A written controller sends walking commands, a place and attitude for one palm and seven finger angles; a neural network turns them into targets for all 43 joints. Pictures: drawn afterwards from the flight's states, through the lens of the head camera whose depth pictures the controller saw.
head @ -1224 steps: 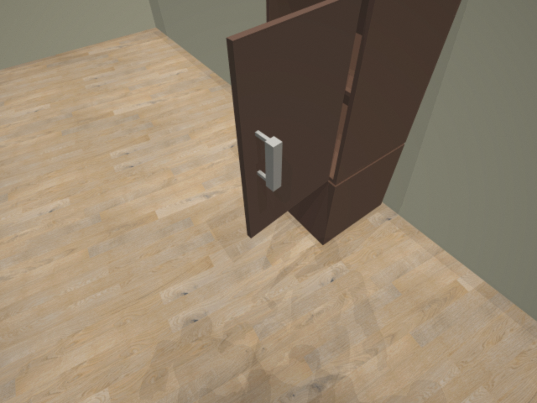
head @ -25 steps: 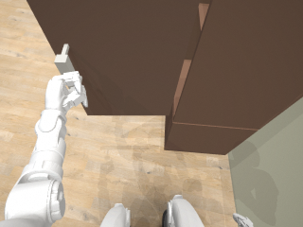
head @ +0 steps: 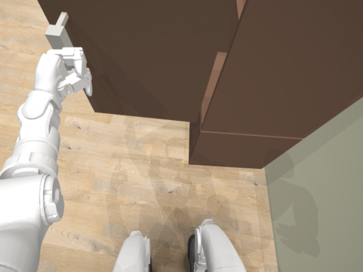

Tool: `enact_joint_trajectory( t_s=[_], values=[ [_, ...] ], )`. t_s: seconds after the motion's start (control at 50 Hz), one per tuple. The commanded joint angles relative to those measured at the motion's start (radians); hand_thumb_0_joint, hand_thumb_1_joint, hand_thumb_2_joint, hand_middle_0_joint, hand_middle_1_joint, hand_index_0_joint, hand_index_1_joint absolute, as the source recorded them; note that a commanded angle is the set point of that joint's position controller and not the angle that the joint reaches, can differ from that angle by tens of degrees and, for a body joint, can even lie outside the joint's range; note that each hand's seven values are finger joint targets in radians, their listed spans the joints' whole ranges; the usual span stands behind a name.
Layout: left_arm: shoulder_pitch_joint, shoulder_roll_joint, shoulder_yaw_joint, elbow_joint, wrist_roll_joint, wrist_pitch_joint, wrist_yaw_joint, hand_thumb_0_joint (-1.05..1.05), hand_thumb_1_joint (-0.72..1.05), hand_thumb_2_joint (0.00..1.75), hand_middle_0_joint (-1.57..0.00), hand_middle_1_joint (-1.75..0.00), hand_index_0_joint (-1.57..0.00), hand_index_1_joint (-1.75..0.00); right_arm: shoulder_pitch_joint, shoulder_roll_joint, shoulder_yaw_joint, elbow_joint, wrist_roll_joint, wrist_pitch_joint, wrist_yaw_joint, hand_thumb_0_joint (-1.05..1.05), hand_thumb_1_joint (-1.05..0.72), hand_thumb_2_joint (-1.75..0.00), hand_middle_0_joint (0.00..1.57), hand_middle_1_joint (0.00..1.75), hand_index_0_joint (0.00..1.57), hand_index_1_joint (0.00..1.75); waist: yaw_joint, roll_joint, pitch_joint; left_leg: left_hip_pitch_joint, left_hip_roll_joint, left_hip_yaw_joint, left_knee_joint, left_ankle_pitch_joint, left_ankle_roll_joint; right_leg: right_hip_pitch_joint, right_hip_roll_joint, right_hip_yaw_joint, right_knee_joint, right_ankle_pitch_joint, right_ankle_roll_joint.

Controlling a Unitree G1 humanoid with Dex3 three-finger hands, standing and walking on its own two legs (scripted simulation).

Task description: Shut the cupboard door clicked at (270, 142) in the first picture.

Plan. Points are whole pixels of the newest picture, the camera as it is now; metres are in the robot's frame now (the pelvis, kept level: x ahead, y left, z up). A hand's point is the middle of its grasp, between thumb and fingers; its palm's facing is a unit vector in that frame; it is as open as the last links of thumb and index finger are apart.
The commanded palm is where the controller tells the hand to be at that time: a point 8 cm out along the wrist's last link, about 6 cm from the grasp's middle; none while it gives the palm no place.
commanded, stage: push the door shut along its arc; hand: left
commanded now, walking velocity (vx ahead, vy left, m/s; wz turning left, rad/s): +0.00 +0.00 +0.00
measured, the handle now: (71, 50) +0.59 +0.21 +0.07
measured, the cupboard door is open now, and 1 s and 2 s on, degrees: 88 76 73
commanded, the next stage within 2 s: pull the fist back off the door in 0.92 s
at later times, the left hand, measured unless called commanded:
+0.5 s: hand (111, 53) +0.57 +0.12 +0.08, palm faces -0.31 -0.95 -0.04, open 3.1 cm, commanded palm +0.58 +0.15 +0.07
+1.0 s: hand (119, 41) +0.61 +0.10 +0.08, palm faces -0.37 -0.93 -0.03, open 2.9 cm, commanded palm +0.64 +0.11 +0.07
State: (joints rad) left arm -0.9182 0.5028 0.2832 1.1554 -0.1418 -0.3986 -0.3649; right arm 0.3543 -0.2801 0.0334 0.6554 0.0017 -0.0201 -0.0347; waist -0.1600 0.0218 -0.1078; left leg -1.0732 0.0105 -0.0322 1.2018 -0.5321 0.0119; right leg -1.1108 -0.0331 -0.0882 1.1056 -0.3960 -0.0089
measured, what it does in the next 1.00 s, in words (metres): stands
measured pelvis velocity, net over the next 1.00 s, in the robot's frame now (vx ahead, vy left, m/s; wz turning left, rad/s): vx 0.00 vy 0.00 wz -0.05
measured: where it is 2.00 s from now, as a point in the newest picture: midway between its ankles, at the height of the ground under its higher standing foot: outside the picture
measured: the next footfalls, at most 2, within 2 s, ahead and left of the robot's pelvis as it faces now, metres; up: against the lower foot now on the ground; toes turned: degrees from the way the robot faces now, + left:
none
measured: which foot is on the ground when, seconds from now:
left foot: down 0.00-1.00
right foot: down 0.00-1.00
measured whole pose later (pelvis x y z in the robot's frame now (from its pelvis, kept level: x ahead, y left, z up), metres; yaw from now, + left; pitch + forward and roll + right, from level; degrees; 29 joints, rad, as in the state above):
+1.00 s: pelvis +0.00 +0.00 -0.03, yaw -3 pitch +31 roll -5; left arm -1.38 0.71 0.25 1.34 0.00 -0.19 -0.47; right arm 0.40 -0.27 0.07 0.66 -0.03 -0.04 -0.04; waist -0.31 0.05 -0.10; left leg -1.30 0.04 -0.05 1.33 -0.58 0.02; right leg -1.32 0.00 -0.10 1.19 -0.41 -0.01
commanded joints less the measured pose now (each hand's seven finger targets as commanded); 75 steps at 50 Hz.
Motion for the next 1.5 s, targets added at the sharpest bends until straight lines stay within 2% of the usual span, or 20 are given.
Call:
enact_joint_trajectory(
  t_s=[0.0, 0.22, 0.28, 0.32, 0.4, 0.58, 0.62, 0.66, 0.76, 0.88, 0.9, 1.0, 1.02, 1.06, 1.1, 1.14, 1.2, 1.32, 1.38, 1.48],
  values=[
    [-0.62, 0.118, -0.042, -0.225, -0.002, -0.058, -0.034, 0.0, 0.9, 0.9, -1.3, -1.5, -1.3, -1.5, 0.164, -0.178, -0.063, -0.042, -0.002, -0.029, -0.011, 0.0, -0.9, -0.9, 0.2, 0.3, 0.2, 0.3, -0.103, 0.155, -0.478, 0.346, -0.001, -0.068, -0.174, 0.268, 0.009, 0.181, 0.048, 0.047, -0.12, 0.118, -0.028],
    [-0.76, 0.163, -0.047, -0.173, 0.034, -0.026, -0.045, 0.0, 0.9, 0.9, -1.3, -1.5, -1.3, -1.5, 0.196, -0.191, -0.057, -0.025, -0.013, -0.035, -0.008, 0.0, -0.9, -0.9, 0.2, 0.3, 0.2, 0.3, -0.136, 0.214, -0.518, 0.349, 0.003, -0.081, -0.144, 0.262, 0.007, 0.104, 0.05, 0.041, -0.098, 0.098, -0.032],
    [-0.778, 0.18, -0.035, -0.126, 0.04, 0.002, -0.05, 0.0, 0.9, 0.9, -1.3, -1.5, -1.3, -1.5, 0.203, -0.194, -0.053, -0.024, -0.013, -0.034, -0.008, 0.0, -0.9, -0.9, 0.2, 0.3, 0.2, 0.3, -0.154, 0.186, -0.488, 0.306, 0.005, -0.075, -0.13, 0.249, 0.014, 0.095, 0.053, 0.039, -0.096, 0.092, -0.031],
    [-0.792, 0.258, 0.023, -0.128, 0.043, 0.009, -0.051, 0.0, 0.9, 0.9, -1.3, -1.5, -1.3, -1.5, 0.216, -0.198, -0.049, -0.033, -0.015, -0.034, -0.01, 0.0, -0.9, -0.9, 0.2, 0.3, 0.2, 0.3, -0.138, 0.205, -0.533, 0.31, 0.007, -0.079, -0.121, 0.293, 0.012, 0.111, 0.054, 0.037, -0.078, 0.113, -0.033],
    [-0.807, 0.256, 0.016, -0.1, 0.063, 0.028, -0.05, 0.0, 0.9, 0.9, -1.3, -1.5, -1.3, -1.5, 0.228, -0.192, -0.044, -0.04, -0.02, -0.03, -0.006, 0.0, -0.9, -0.9, 0.2, 0.3, 0.2, 0.3, -0.151, 0.212, -0.53, 0.292, 0.009, -0.075, -0.092, 0.326, 0.015, 0.085, 0.06, 0.034, -0.061, 0.13, -0.033],
    [-0.818, 0.39, 0.089, -0.074, 0.119, 0.083, -0.05, 0.0, 0.9, 0.9, -1.3, -1.5, -1.3, -1.5, 0.262, -0.193, -0.036, -0.068, -0.029, -0.009, -0.004, 0.0, -0.9, -0.9, 0.2, 0.3, 0.2, 0.3, -0.148, 0.208, -0.602, 0.219, 0.014, -0.057, -0.047, 0.405, 0.021, 0.152, 0.064, 0.041, -0.027, 0.22, -0.026],
    [-0.814, 0.391, 0.097, -0.101, 0.116, 0.082, -0.059, 0.0, 0.9, 0.9, -1.3, -1.5, -1.3, -1.5, 0.265, -0.191, -0.041, -0.069, -0.029, -0.008, -0.003, 0.0, -0.9, -0.9, 0.2, 0.3, 0.2, 0.3, -0.144, 0.239, -0.651, 0.261, 0.017, -0.061, -0.039, 0.459, 0.015, 0.15, 0.065, 0.04, -0.017, 0.259, -0.025],
    [-0.839, 0.373, 0.078, -0.09, 0.117, 0.098, -0.067, 0.0, 0.9, 0.9, -1.3, -1.5, -1.3, -1.5, 0.276, -0.19, -0.044, -0.061, -0.028, -0.003, -0.004, 0.0, -0.9, -0.9, 0.2, 0.3, 0.2, 0.3, -0.164, 0.197, -0.62, 0.235, 0.019, -0.058, -0.036, 0.432, 0.021, 0.155, 0.069, 0.041, -0.028, 0.256, -0.02],
    [-0.925, 0.348, 0.037, -0.07, 0.117, 0.13, -0.087, 0.0, 0.9, 0.9, -1.3, -1.5, -1.3, -1.5, 0.292, -0.191, -0.044, -0.033, -0.026, -0.01, -0.013, 0.0, -0.9, -0.9, 0.2, 0.3, 0.2, 0.3, -0.197, 0.21, -0.596, 0.23, 0.017, -0.057, -0.026, 0.406, 0.026, 0.121, 0.072, 0.039, -0.04, 0.24, -0.021],
    [-1.024, 0.333, 0.001, -0.046, 0.115, 0.14, -0.107, 0.0, 0.9, 0.9, -1.3, -1.5, -1.3, -1.5, 0.295, -0.194, -0.036, -0.001, -0.033, -0.029, -0.024, 0.0, -0.9, -0.9, 0.2, 0.3, 0.2, 0.3, -0.233, 0.255, -0.572, 0.232, 0.018, -0.065, -0.012, 0.384, 0.027, 0.059, 0.074, 0.027, -0.035, 0.203, -0.028],
    [-1.044, 0.309, -0.012, -0.067, 0.109, 0.133, -0.106, 0.0, 0.9, 0.9, -1.3, -1.5, -1.3, -1.5, 0.293, -0.192, -0.037, -0.001, -0.035, -0.034, -0.024, 0.0, -0.9, -0.9, 0.2, 0.3, 0.2, 0.3, -0.233, 0.301, -0.587, 0.274, 0.018, -0.072, -0.012, 0.412, 0.025, 0.032, 0.075, 0.023, -0.029, 0.21, -0.034],
    [-1.092, 0.255, -0.053, -0.065, 0.109, 0.142, -0.11, 0.0, 0.9, 0.9, -1.3, -1.5, -1.3, -1.5, 0.287, -0.196, -0.039, 0.019, -0.039, -0.049, -0.025, 0.0, -0.9, -0.9, 0.2, 0.3, 0.2, 0.3, -0.256, 0.336, -0.59, 0.322, 0.022, -0.085, 0.001, 0.432, 0.022, -0.041, 0.079, 0.008, -0.019, 0.2, -0.037],
    [-1.076, 0.323, 0.168, -0.074, 0.044, 0.155, 0.077, 0.0, 0.9, 0.9, -1.3, -1.5, -1.3, -1.5, 0.346, -0.182, -0.021, -0.018, -0.063, -0.053, -0.01, 0.0, -0.9, -0.9, 0.2, 0.3, 0.2, 0.3, -0.195, 0.361, -0.615, 0.268, 0.035, -0.096, -0.02, 0.412, 0.01, 0.006, 0.069, 0.02, -0.031, 0.197, -0.028],
    [-0.997, 0.236, 0.143, -0.037, 0.071, 0.163, 0.245, 0.0, 0.9, 0.9, -1.3, -1.5, -1.3, -1.5, 0.342, -0.172, -0.025, -0.028, -0.078, -0.047, 0.029, 0.0, -0.9, -0.9, 0.2, 0.3, 0.2, 0.3, -0.2, 0.266, -0.594, 0.216, 0.033, -0.096, -0.037, 0.38, 0.004, 0.051, 0.065, 0.016, -0.032, 0.187, -0.017],
    [-0.983, 0.2, 0.148, -0.102, 0.124, 0.107, 0.394, 0.0, 0.9, 0.9, -1.3, -1.5, -1.3, -1.5, 0.35, -0.163, -0.035, -0.041, -0.102, -0.042, 0.062, 0.0, -0.9, -0.9, 0.2, 0.3, 0.2, 0.3, -0.183, 0.285, -0.629, 0.238, 0.028, -0.098, -0.039, 0.405, -0.002, 0.054, 0.063, 0.017, -0.027, 0.195, -0.013],
    [-0.979, 0.197, 0.083, -0.14, 0.229, 0.053, 0.46, 0.0, 0.9, 0.9, -1.3, -1.5, -1.3, -1.5, 0.356, -0.164, -0.048, -0.036, -0.113, -0.027, 0.092, 0.0, -0.9, -0.9, 0.2, 0.3, 0.2, 0.3, -0.184, 0.328, -0.668, 0.296, 0.029, -0.092, -0.037, 0.441, -0.01, 0.05, 0.057, 0.021, -0.026, 0.205, -0.014],
    [-0.961, 0.19, 0.042, -0.125, 0.275, 0.02, 0.44, 0.0, 0.9, 0.9, -1.3, -1.5, -1.3, -1.5, 0.359, -0.169, -0.058, -0.04, -0.104, 0.005, 0.108, 0.0, -0.9, -0.9, 0.2, 0.3, 0.2, 0.3, -0.194, 0.304, -0.671, 0.314, 0.024, -0.083, -0.063, 0.428, -0.004, 0.111, 0.06, 0.031, -0.055, 0.222, -0.016],
    [-0.831, 0.248, 0.13, -0.104, 0.183, 0.011, 0.372, 0.0, 0.9, 0.9, -1.3, -1.5, -1.3, -1.5, 0.325, -0.162, -0.046, -0.075, -0.077, 0.024, 0.088, 0.0, -0.9, -0.9, 0.2, 0.3, 0.2, 0.3, -0.141, 0.203, -0.612, 0.192, 0.009, -0.04, -0.128, 0.3, 0.012, 0.286, 0.063, 0.054, -0.106, 0.205, -0.011],
    [-0.685, 0.201, 0.131, -0.108, 0.172, -0.029, 0.377, 0.0, 0.9, 0.9, -1.3, -1.5, -1.3, -1.5, 0.318, -0.151, -0.055, -0.084, -0.074, 0.024, 0.092, 0.0, -0.9, -0.9, 0.2, 0.3, 0.2, 0.3, -0.109, 0.147, -0.598, 0.193, 0.007, -0.023, -0.14, 0.338, 0.011, 0.337, 0.063, 0.058, -0.109, 0.263, -0.011],
    [-0.545, 0.096, 0.086, -0.119, 0.147, -0.058, 0.364, 0.0, 0.9, 0.9, -1.3, -1.5, -1.3, -1.5, 0.306, -0.146, -0.073, -0.088, -0.065, 0.033, 0.094, 0.0, -0.9, -0.9, 0.2, 0.3, 0.2, 0.3, -0.091, 0.082, -0.531, 0.183, -0.001, 0.004, -0.168, 0.331, 0.012, 0.385, 0.061, 0.066, -0.134, 0.299, -0.009]
  ],
)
